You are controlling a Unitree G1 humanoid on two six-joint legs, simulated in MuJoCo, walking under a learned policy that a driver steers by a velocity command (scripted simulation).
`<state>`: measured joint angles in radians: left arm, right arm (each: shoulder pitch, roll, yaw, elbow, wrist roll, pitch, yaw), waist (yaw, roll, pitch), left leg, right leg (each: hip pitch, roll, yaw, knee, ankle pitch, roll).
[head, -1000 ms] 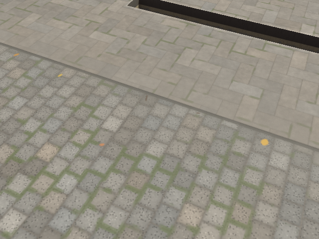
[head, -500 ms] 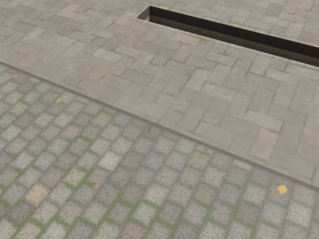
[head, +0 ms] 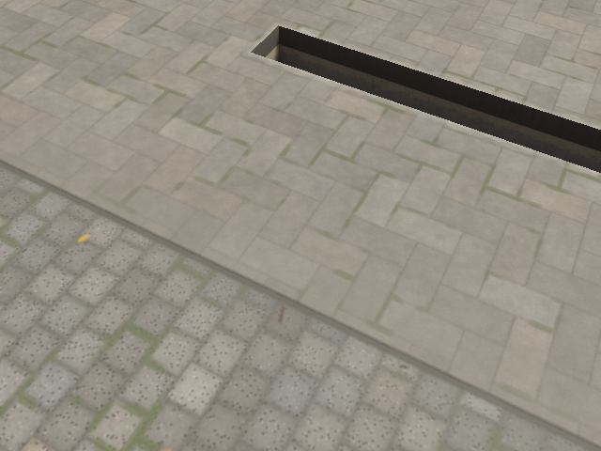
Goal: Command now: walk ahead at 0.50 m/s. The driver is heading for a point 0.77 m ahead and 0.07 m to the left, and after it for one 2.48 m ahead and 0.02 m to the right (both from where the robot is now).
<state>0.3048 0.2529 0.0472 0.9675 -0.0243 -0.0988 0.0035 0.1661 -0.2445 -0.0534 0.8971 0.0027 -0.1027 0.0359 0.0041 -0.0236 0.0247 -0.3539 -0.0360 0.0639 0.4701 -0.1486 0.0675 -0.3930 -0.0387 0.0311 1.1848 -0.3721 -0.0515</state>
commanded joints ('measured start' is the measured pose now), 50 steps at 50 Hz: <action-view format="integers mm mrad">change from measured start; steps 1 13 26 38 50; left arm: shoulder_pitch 26 -328 -19 -51 -25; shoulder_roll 70 33 126 110 201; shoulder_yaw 27 17 45 37 65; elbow -58 -169 -106 -51 -43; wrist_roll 5 10 17 43 8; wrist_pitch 2 10 -3 -23 47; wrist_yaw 8 -11 -26 9 37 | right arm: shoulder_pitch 36 230 143 -3 57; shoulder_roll -72 -141 -139 -56 -135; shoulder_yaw -11 -22 -15 -38 -72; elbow -24 64 28 -15 -119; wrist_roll -12 9 49 18 25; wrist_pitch -14 5 -24 43 50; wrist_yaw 3 -40 -30 -32 25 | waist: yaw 11 -74 76 6 -112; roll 94 77 -87 -32 -74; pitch -75 44 -181 23 -99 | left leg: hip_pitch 202 294 -397 -358 38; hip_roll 264 230 106 145 -27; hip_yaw -313 -133 -156 -167 76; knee -291 -352 863 368 113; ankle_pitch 120 180 -279 240 -3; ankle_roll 164 130 -1 -32 100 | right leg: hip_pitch -189 -296 543 271 463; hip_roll -109 -67 -301 -184 -226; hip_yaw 47 -26 417 -97 -267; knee -13 -563 -903 -1087 -541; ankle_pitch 107 484 151 418 1168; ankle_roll -4 40 -204 -111 -30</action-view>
